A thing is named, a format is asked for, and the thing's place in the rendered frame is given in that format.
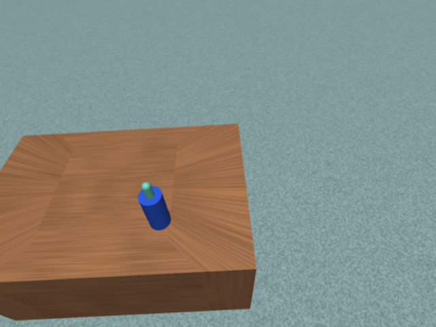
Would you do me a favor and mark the bottle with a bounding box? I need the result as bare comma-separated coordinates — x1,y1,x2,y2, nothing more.
138,182,171,230

